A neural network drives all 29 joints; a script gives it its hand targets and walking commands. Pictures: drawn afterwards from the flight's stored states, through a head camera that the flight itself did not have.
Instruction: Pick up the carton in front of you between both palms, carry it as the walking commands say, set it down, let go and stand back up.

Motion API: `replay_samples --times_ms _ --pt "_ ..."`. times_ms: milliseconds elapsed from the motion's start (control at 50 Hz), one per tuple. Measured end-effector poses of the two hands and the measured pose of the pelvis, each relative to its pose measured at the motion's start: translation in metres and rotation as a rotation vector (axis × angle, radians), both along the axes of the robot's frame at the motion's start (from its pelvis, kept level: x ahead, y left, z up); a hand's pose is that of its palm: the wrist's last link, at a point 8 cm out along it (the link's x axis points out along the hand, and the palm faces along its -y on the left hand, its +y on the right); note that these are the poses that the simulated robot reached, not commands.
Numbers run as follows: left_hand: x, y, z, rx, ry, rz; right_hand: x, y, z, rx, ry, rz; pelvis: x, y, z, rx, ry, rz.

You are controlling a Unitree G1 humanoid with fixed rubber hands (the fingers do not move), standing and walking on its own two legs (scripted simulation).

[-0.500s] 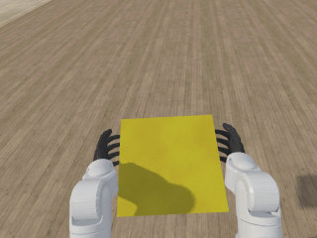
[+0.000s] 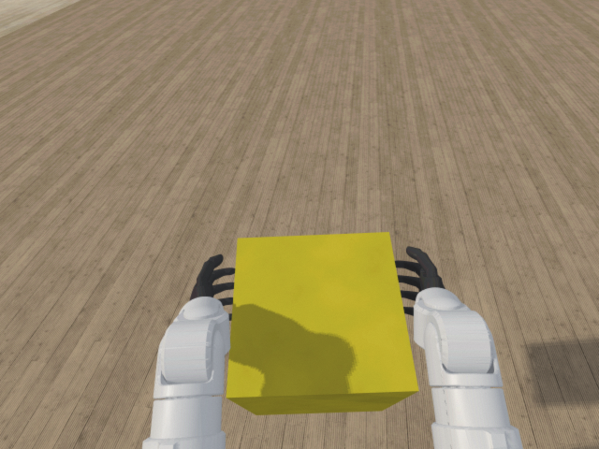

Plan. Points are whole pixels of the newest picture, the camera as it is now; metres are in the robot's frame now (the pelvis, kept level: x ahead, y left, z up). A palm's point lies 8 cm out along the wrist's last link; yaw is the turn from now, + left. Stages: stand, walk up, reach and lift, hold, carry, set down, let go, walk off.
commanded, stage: carry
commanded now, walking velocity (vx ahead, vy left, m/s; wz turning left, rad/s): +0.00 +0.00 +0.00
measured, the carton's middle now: (316, 332) +0.30 +0.00 -0.03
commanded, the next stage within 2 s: hold in 1.40 s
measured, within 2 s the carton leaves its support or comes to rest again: neither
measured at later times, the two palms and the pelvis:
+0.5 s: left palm (187, 338) +0.26 +0.17 +0.04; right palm (414, 326) +0.26 -0.13 +0.05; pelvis -0.04 +0.02 +0.00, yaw +0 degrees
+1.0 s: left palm (183, 334) +0.26 +0.17 +0.05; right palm (410, 322) +0.26 -0.12 +0.05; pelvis -0.04 +0.02 +0.00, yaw +0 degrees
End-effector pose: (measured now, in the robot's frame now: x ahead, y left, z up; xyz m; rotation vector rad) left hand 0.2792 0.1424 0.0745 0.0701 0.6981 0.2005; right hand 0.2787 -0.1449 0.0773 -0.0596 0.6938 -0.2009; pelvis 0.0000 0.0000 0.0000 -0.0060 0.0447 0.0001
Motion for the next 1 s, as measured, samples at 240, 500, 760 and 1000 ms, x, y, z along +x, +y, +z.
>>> replay_samples --times_ms 240,500,760,1000 --pt "-0.014 0.017 -0.017 -0.018 -0.019 -0.046 -0.015 0.011 -0.019 0.009 -0.019 0.046 -0.023 0.015 0.002 0.005 -0.017 -0.003" --pt "-0.022 0.027 -0.031 -0.034 -0.064 -0.044 -0.017 0.018 -0.032 0.031 -0.064 0.062 -0.040 0.020 0.002 0.014 -0.013 -0.004" --pt "-0.020 0.024 -0.024 -0.017 -0.058 -0.071 -0.022 0.016 -0.028 0.034 -0.060 0.047 -0.037 0.024 0.001 0.010 -0.008 -0.002" --pt "-0.019 0.031 -0.026 -0.028 -0.068 -0.036 -0.015 0.024 -0.026 0.031 -0.069 0.059 -0.037 0.025 0.000 0.012 0.002 0.006"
